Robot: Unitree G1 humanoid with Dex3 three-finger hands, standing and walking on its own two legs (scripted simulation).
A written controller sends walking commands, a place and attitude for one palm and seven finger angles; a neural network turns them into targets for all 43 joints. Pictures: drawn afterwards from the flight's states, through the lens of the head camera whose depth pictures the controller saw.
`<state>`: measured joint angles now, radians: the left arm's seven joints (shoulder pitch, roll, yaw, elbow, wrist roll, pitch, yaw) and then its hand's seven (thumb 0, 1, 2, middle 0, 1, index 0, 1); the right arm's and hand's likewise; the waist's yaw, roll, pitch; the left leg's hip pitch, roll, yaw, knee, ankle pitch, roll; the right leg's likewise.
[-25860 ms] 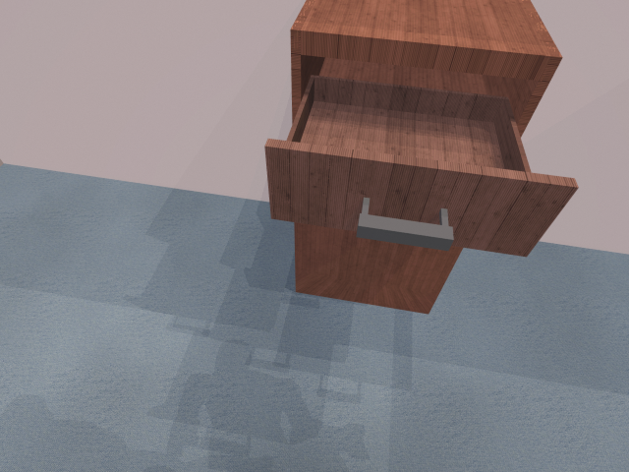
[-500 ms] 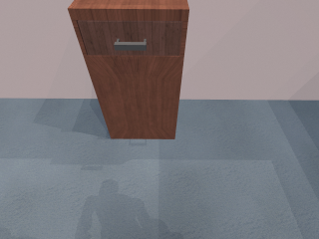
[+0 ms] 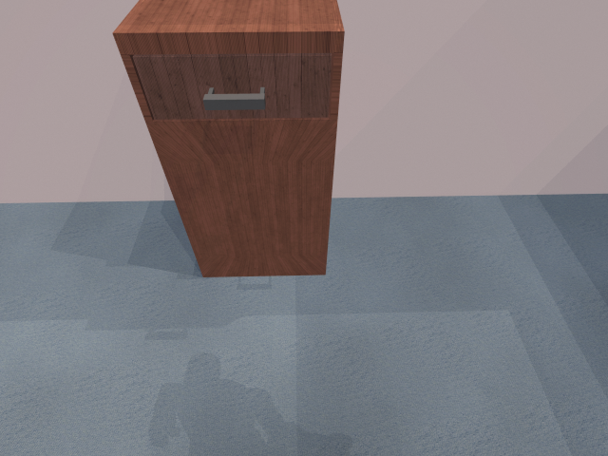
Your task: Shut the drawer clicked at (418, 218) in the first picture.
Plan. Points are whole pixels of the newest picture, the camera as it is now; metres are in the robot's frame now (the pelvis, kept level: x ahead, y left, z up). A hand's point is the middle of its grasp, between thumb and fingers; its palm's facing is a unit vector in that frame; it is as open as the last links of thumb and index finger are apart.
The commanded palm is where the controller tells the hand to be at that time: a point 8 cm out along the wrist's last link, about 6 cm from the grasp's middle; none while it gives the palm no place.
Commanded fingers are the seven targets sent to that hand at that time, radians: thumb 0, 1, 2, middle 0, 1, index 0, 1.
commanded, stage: look to check the result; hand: left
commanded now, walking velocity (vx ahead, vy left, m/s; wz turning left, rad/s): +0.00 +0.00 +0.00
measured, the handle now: (236, 96) +0.85 +0.21 +0.03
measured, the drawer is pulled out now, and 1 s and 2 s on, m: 0.00 0.00 0.00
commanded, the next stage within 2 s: stand and wait in 0.56 s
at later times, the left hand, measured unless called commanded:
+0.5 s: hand out of the picture +0.09 +0.23 -0.15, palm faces -0.01 -0.94 -0.33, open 7.4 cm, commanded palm none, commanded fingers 0.00 0.90 0.90 -0.20 -0.30 -0.20 -0.30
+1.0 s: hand out of the picture +0.11 +0.22 -0.15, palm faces -0.03 -0.95 -0.32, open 7.4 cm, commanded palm none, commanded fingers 0.00 0.90 0.90 -0.20 -0.30 -0.20 -0.30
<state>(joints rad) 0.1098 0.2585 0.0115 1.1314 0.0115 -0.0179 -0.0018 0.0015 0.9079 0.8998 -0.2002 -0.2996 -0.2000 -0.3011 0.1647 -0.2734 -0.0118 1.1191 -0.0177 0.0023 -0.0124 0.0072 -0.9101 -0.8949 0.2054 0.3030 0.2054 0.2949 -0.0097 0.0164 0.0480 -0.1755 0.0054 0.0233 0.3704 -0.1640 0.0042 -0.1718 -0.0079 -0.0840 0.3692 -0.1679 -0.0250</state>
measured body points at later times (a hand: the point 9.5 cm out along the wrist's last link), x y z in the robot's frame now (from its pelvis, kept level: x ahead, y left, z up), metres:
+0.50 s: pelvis +0.02 -0.01 +0.00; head +0.04 -0.02 +0.45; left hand +0.09 +0.28 -0.13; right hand +0.08 -0.29 -0.15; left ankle +0.02 +0.12 -0.75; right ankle +0.02 -0.10 -0.75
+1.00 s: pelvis +0.03 -0.02 +0.00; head +0.04 -0.03 +0.45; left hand +0.11 +0.27 -0.13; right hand +0.08 -0.31 -0.14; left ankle +0.02 +0.12 -0.75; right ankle +0.02 -0.10 -0.75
